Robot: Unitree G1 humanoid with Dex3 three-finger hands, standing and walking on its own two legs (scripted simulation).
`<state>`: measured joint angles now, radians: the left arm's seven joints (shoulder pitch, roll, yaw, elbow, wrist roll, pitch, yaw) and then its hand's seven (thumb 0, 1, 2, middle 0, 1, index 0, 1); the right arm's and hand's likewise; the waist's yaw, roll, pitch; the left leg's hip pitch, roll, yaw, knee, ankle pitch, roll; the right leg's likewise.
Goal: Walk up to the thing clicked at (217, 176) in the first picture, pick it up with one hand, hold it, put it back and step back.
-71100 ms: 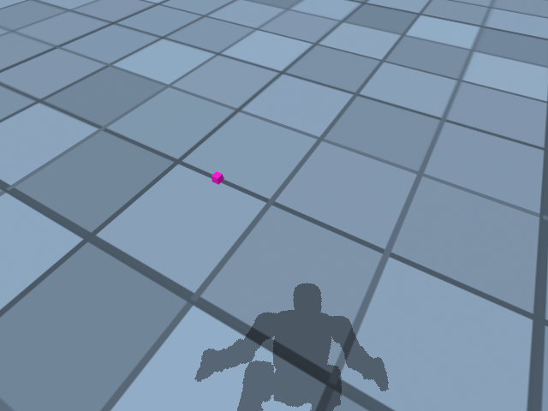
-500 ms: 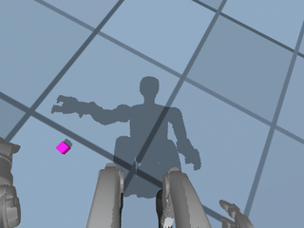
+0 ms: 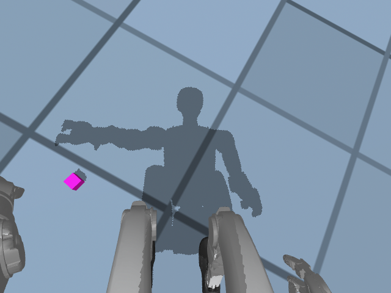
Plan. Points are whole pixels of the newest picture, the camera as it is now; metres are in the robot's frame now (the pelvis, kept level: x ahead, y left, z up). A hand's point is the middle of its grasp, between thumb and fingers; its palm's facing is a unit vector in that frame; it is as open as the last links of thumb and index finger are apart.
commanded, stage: approach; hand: left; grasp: from above
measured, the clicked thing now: (74, 181) +0.36 +0.39 -0.52
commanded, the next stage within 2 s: rest palm in 1.24 s
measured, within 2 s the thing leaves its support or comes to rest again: neither
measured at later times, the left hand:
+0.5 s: hand (52, 185) +0.32 +0.40 -0.36, palm faces -0.10 -0.40 -0.91, open 14.3 cm
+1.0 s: hand (71, 167) +0.39 +0.37 -0.42, palm faces +0.05 -0.43 -0.90, open 14.2 cm
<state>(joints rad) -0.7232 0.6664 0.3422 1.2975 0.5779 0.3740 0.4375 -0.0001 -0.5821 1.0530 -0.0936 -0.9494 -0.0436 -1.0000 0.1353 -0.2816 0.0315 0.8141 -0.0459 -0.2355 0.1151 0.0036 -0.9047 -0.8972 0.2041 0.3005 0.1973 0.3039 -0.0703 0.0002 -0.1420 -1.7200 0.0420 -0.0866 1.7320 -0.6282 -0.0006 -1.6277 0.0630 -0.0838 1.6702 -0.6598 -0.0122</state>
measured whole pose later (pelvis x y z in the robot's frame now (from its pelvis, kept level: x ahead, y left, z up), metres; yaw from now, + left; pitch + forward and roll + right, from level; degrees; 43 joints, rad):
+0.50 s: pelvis -0.05 +0.00 -0.19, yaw -4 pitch +33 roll -8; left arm -0.98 0.83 0.48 1.61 0.68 0.33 0.59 0.00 -0.59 1.10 -0.10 -0.98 -0.05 -1.04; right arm 0.10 -0.26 0.11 0.86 -0.14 -0.28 0.23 0.00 -0.91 -0.89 0.20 0.30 0.20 0.30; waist -0.18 -0.03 0.02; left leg -2.29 0.05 -0.10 2.33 -0.62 0.03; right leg -2.19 0.07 -0.11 2.27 -0.67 0.01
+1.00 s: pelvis -0.03 +0.00 -0.22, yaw -9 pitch +29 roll -12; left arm -0.99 0.94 0.62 1.53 0.64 0.35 0.63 0.00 -0.55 1.02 -0.16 -0.90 -0.11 -0.95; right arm 0.11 -0.38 0.18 0.80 -0.14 -0.32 0.33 0.00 -0.93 -0.90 0.20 0.30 0.19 0.30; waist -0.24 -0.07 0.11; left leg -2.33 0.06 -0.21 2.49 -0.70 0.00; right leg -2.21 0.10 -0.20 2.37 -0.71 0.01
